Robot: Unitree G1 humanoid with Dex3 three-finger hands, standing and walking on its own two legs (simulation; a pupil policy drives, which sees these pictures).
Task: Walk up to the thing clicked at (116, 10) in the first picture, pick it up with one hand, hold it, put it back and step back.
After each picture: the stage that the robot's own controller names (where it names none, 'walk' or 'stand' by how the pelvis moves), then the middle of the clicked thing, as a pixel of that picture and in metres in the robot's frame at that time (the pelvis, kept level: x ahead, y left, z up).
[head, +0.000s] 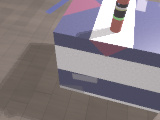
stand; (119, 12) +0.84 -0.20 +0.01
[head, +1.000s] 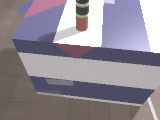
walk; (82, 8) +0.77 +0.06 +0.03
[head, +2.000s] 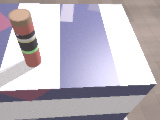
stand; (27, 41) +0.49 +0.24 +0.04
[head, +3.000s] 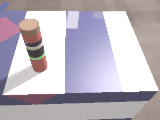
stand; (35, 48) +0.50 +0.21 +0.01
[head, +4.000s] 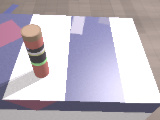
stand; (37, 54) +0.47 +0.20 +0.01
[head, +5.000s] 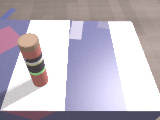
stand; (35, 63) +0.43 +0.21 +0.00
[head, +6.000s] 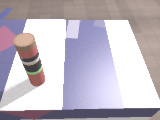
stand; (32, 62) +0.43 +0.22 +0.00
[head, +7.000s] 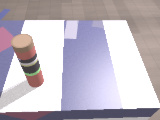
stand; (30, 64) +0.43 +0.22 +0.00
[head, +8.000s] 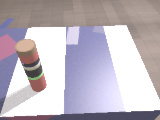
rise first; (33, 68) +0.42 +0.23 +0.01
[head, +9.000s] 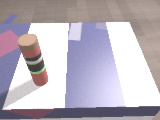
go down; (35, 62) +0.44 +0.23 +0.01
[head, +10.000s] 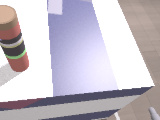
go down; (12, 44) +0.45 +0.21 +0.05
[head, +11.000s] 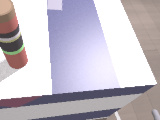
go down; (10, 39) +0.45 +0.22 +0.07
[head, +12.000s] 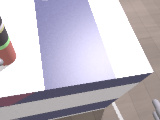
close in; out of the picture +0.45 +0.23 +0.09
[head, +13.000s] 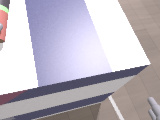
close; out of the picture +0.60 +0.22 +0.05
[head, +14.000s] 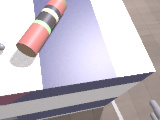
lift; (44, 24) +0.55 +0.09 +0.01
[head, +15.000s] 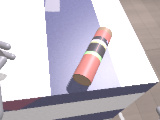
lift; (94, 54) +0.46 -0.07 +0.00
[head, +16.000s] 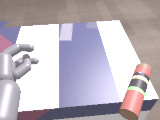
lift; (136, 89) +0.38 -0.21 -0.05
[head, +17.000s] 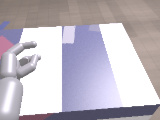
close; out of the picture +0.25 -0.31 -0.56
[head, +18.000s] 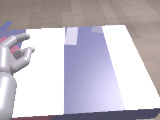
stand; out of the picture +0.26 -0.48 -0.73
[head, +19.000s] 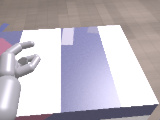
stand; out of the picture +0.22 -0.52 -0.74
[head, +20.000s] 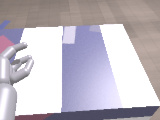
stand; out of the picture +0.16 -0.58 -0.73
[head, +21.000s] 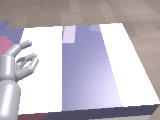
stand; out of the picture +0.10 -0.63 -0.73
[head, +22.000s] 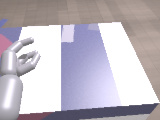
stand; out of the picture +0.05 -0.68 -0.74
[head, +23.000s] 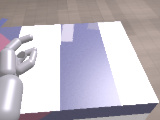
stand; out of the picture +0.00 -0.72 -0.73
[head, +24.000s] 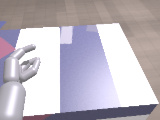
stand; out of the picture -0.05 -0.77 -0.74
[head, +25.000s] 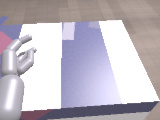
stand; out of the picture -0.10 -0.82 -0.74
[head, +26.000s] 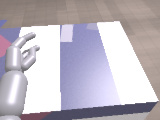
stand; out of the picture -0.15 -0.86 -0.74
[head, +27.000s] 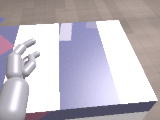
stand; out of the picture -0.19 -0.91 -0.74
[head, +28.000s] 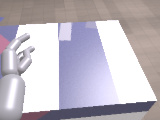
stand; out of the picture -0.24 -0.95 -0.73
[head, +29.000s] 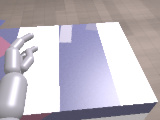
stand; out of the picture -0.28 -0.99 -0.74
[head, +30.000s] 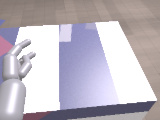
stand; out of the picture -0.31 -1.02 -0.74
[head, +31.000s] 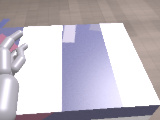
stand; out of the picture -0.38 -1.05 -0.74
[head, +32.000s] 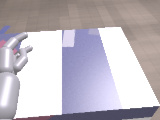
stand; out of the picture -0.42 -1.09 -0.74
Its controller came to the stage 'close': yes
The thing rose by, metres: 0.00
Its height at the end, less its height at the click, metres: -0.75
